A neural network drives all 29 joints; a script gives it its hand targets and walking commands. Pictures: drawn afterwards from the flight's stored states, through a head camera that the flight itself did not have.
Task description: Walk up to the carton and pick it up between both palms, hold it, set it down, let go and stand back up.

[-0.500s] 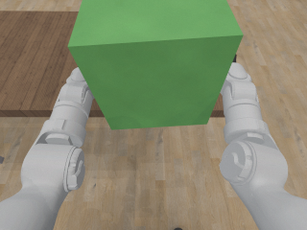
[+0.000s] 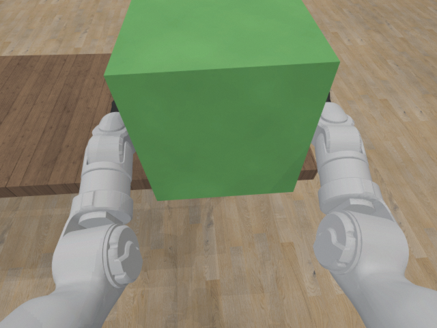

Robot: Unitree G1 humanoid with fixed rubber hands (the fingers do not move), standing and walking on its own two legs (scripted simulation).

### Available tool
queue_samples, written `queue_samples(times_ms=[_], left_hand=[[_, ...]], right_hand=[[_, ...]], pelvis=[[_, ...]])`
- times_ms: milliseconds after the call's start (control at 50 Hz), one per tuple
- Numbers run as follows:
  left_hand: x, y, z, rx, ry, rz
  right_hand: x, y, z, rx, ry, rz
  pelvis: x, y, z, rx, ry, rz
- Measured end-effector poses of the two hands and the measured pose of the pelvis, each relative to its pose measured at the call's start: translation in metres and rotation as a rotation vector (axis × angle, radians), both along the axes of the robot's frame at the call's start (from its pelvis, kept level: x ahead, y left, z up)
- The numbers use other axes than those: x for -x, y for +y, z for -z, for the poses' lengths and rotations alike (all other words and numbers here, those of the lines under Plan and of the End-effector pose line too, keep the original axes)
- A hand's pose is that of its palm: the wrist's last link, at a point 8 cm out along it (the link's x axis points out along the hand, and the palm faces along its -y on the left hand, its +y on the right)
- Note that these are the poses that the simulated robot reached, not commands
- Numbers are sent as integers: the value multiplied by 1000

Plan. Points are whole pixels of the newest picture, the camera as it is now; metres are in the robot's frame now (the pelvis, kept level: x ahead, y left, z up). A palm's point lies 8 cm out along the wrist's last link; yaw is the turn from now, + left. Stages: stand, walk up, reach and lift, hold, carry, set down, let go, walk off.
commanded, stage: reach and lift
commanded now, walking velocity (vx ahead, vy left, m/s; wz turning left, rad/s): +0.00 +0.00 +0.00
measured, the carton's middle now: (218, 90) +0.49 +0.00 +0.18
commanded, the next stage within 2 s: hold in 1.88 s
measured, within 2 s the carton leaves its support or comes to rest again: neither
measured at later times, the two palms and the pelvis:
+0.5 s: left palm (81, 135) +0.40 +0.21 +0.16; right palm (298, 123) +0.41 -0.13 +0.17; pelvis +0.01 +0.03 +0.00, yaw +3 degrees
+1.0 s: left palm (93, 157) +0.35 +0.18 +0.17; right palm (327, 147) +0.37 -0.16 +0.17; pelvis -0.03 +0.00 +0.00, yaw +0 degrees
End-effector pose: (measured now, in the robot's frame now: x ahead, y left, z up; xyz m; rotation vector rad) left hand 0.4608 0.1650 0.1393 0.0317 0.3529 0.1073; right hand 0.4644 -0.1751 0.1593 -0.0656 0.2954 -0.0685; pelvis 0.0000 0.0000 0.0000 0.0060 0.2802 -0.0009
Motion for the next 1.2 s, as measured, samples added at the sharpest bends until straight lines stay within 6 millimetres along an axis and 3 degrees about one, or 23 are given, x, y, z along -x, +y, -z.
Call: queue_samples(times_ms=[120,200,280,400,500,600,700,820,1080,1200], left_hand=[[10,10,22,-6,11,-34],[15,18,22,-21,-5,-39],[20,27,11,-44,-29,-40],[35,40,-13,-47,-51,-40],[62,45,-25,-45,-69,-27],[88,39,-25,-26,-41,-24],[98,27,-25,-4,4,-21],[106,16,-38,-14,-37,-32],[113,13,-27,-24,-11,-63],[106,19,-19,-17,-14,-75]], right_hand=[[10,10,54,-41,18,1],[16,21,68,-73,2,11],[19,30,59,-107,-32,20],[28,43,19,-99,-69,30],[51,48,-13,-90,-91,30],[74,43,-30,-74,-72,16],[86,29,-34,-70,-35,17],[94,18,-37,-62,-78,-1],[97,15,2,-81,-43,-13],[84,22,3,-66,-44,-25]], pelvis=[[-4,-1,0,-3,33,-13],[-8,1,2,-3,84,-36],[-11,7,4,6,117,-54],[-8,19,0,5,20,-55],[-5,27,-4,2,-112,-50],[-1,29,-5,4,-207,-32],[10,26,-5,7,-250,-5],[20,18,-4,6,-251,15],[33,-2,-4,-3,-196,-8],[30,-10,-2,-7,-140,-22]])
